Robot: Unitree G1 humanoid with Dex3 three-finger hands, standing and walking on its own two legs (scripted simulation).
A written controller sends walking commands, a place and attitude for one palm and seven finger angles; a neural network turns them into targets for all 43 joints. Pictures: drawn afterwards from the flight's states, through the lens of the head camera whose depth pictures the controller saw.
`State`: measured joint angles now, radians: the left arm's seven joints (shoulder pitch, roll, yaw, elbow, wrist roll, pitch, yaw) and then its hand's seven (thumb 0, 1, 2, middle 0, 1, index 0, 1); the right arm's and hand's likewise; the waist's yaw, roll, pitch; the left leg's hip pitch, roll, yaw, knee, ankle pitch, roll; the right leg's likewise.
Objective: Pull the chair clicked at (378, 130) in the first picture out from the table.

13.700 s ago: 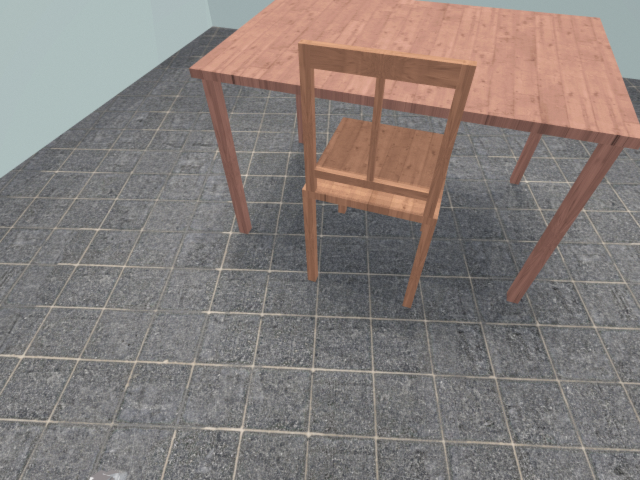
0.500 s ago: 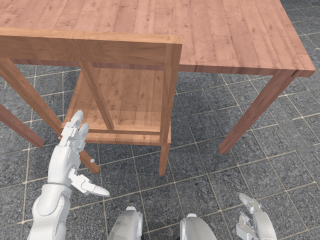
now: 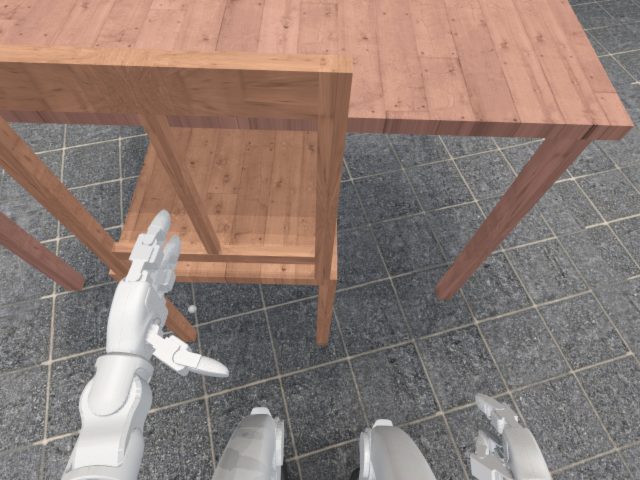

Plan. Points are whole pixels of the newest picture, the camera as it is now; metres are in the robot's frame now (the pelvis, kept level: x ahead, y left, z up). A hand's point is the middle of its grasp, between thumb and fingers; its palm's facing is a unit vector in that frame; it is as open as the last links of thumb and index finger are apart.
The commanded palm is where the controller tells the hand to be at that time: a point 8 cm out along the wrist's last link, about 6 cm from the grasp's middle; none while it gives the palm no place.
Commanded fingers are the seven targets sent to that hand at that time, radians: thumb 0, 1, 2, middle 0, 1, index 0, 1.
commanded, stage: aim the fingers beside a spindle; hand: left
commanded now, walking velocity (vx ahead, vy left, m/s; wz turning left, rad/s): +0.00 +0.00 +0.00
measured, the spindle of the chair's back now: (189, 196) +0.45 +0.18 +0.04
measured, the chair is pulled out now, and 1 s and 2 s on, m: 0.00 0.00 0.00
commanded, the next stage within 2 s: push the fingers through the gap in 0.36 s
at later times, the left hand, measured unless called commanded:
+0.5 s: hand (187, 315) +0.30 +0.16 +0.02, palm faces -0.02 -1.00 -0.04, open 16.9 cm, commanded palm +0.29 +0.22 +0.03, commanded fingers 0.00 -0.50 0.30 -0.06 -0.08 -0.06 -0.08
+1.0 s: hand (198, 270) +0.36 +0.16 +0.02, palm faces -0.02 -1.00 -0.03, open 16.9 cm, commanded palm +0.34 +0.22 +0.02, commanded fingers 0.00 -0.50 0.30 -0.06 -0.08 -0.06 -0.08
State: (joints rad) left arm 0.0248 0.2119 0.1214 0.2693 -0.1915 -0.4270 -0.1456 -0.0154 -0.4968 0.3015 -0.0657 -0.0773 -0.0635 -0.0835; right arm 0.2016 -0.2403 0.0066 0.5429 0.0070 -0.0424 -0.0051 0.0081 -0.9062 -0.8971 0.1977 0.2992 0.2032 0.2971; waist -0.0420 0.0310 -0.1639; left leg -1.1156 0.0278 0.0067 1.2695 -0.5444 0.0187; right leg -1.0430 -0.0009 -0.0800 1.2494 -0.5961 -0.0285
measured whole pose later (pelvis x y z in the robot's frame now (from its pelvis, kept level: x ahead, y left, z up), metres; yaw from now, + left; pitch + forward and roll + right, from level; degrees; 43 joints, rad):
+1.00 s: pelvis +0.00 +0.00 +0.00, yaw +0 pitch +23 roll -2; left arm -0.19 0.23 0.16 0.44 -0.18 -0.43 -0.14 -0.02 -0.50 0.30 -0.06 -0.08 -0.06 -0.08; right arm 0.22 -0.25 0.01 0.58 0.01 -0.03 -0.01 0.01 -0.91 -0.90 0.20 0.30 0.20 0.30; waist -0.06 0.03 -0.16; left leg -1.13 0.03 0.01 1.27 -0.54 0.02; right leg -1.06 0.00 -0.08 1.24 -0.59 -0.02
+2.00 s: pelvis +0.00 +0.01 +0.00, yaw -1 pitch +25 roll -2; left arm -0.45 0.26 0.24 0.73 -0.14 -0.49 -0.12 -0.02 -0.50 0.30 -0.07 -0.08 -0.06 -0.08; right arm 0.26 -0.25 0.00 0.61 0.00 0.02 0.02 0.00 -0.91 -0.90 0.20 0.30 0.20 0.30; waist -0.10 0.04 -0.16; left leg -1.17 0.03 0.02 1.26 -0.53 0.03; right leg -1.10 0.01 -0.06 1.23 -0.57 -0.02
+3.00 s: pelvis +0.00 +0.01 +0.00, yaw -1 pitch +25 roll -2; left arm -0.45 0.26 0.23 0.72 -0.15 -0.48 -0.12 0.00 0.54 0.74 -0.48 -1.42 -0.47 -1.43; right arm 0.25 -0.24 0.00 0.61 0.00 0.02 0.02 0.00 -0.91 -0.90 0.20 0.30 0.20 0.30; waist -0.09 0.04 -0.16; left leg -1.16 0.03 0.01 1.26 -0.53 0.03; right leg -1.09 0.01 -0.07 1.23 -0.57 -0.02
